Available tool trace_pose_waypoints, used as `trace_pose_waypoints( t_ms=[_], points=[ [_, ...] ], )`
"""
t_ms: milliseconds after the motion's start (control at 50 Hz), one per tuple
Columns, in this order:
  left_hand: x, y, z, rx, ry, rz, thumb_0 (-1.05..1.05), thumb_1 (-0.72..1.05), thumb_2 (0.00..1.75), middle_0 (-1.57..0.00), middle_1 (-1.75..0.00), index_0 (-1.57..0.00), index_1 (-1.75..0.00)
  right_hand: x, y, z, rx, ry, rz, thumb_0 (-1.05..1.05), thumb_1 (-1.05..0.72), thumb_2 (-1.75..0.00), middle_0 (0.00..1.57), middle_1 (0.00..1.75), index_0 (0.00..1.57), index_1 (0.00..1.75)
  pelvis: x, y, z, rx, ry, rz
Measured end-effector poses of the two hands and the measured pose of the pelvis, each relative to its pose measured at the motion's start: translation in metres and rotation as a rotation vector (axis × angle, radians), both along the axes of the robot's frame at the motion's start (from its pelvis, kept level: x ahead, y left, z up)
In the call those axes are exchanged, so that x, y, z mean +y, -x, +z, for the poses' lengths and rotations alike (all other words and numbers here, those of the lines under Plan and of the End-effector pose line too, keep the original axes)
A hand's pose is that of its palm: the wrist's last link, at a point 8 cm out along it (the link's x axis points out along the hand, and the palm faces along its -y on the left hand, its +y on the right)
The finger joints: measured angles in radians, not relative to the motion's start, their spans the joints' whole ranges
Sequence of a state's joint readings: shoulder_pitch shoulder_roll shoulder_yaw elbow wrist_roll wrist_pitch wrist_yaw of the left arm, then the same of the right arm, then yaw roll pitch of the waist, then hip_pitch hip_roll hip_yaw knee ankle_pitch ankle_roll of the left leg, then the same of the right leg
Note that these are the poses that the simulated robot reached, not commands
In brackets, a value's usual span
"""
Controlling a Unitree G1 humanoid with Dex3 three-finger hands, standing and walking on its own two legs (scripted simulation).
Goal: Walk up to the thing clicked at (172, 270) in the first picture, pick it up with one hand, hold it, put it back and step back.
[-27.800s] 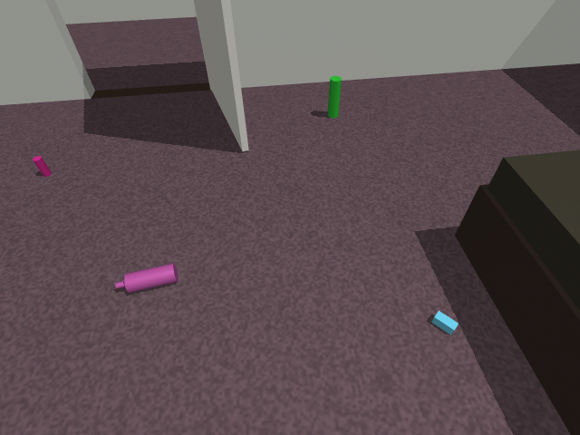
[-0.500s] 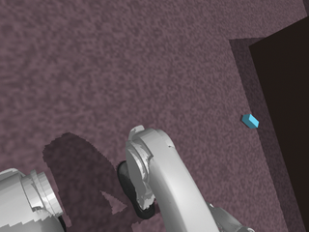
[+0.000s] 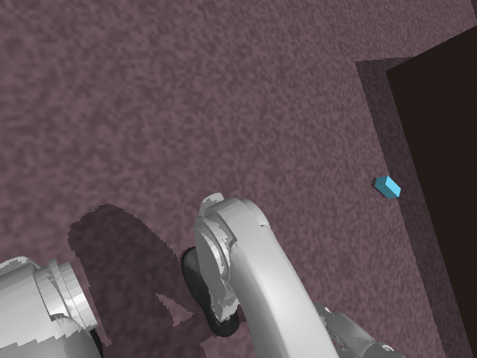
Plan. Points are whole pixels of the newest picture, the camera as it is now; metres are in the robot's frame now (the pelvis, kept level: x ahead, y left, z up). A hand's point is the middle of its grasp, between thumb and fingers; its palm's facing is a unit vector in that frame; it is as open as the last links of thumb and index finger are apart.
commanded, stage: close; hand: left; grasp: from above
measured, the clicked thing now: out of the picture +0.46 +0.36 -0.27
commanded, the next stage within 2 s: settle in 1.12 s
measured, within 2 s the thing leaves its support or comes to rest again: leaves its support in 1.50 s
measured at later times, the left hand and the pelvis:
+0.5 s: hand out of the picture +0.45 +0.33 -0.26, palm faces -0.43 -0.16 -0.89, open 10.7 cm; pelvis +0.00 +0.00 +0.00, yaw +0 degrees
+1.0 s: hand out of the picture +0.45 +0.33 -0.25, palm faces -0.43 -0.16 -0.89, open 10.5 cm; pelvis +0.00 +0.00 +0.00, yaw +0 degrees
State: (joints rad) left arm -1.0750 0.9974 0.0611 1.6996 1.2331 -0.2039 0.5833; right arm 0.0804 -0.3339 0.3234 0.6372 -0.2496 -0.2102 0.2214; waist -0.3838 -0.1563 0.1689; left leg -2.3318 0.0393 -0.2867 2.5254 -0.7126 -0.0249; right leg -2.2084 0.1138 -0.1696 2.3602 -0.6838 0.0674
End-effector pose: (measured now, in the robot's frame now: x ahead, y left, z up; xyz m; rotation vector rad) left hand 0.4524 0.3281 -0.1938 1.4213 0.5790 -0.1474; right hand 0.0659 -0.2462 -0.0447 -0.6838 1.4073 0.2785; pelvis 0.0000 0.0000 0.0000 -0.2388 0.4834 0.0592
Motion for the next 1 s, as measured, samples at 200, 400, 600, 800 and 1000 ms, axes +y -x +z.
trace_pose_waypoints(
  t_ms=[200,400,600,800,1000],
  points=[
    [0.0055,0.0029,-0.0026,0.009,-0.006,0.008,0.0,-0.2,0.78,-0.28,-0.9,-0.29,-0.88,0.0004,0.0025,0.0005,0.0,0.013,-0.001,0.0,-0.9,-0.9,0.2,0.3,0.2,0.3,0.0007,0.0008,-0.0021,-0.005,0.004,0.001],
    [0.0027,-0.0007,-0.0064,-0.004,-0.001,-0.013,0.0,-0.05,0.71,-0.38,-0.86,-0.41,-0.83,0.0032,0.005,0.0012,0.018,0.015,0.003,0.0,-0.9,-0.9,0.2,0.3,0.2,0.3,0.0018,0.0002,-0.0018,-0.005,0.007,0.0],
    [0.0015,-0.0031,-0.0056,-0.005,-0.01,-0.005,0.0,0.01,0.61,-0.47,-0.79,-0.48,-0.75,0.0048,0.0039,0.0018,0.01,0.003,0.004,0.0,-0.9,-0.9,0.2,0.3,0.2,0.3,0.002,-0.0002,-0.0016,-0.001,0.009,-0.001],
    [0.0022,-0.0046,-0.0044,0.0,-0.008,0.002,0.0,0.01,0.54,-0.52,-0.72,-0.53,-0.68,0.0023,0.0027,0.0008,0.003,0.004,0.006,0.0,-0.9,-0.9,0.2,0.29,0.2,0.3,0.0012,0.0004,-0.0022,-0.003,0.005,-0.001],
    [0.0027,-0.0055,-0.0034,-0.004,-0.007,0.003,0.0,0.01,0.49,-0.57,-0.67,-0.58,-0.62,0.0014,0.0023,0.0001,0.008,0.005,0.01,0.0,-0.9,-0.9,0.2,0.29,0.2,0.3,0.0008,0.0005,-0.0019,-0.006,0.004,-0.003]
  ],
)
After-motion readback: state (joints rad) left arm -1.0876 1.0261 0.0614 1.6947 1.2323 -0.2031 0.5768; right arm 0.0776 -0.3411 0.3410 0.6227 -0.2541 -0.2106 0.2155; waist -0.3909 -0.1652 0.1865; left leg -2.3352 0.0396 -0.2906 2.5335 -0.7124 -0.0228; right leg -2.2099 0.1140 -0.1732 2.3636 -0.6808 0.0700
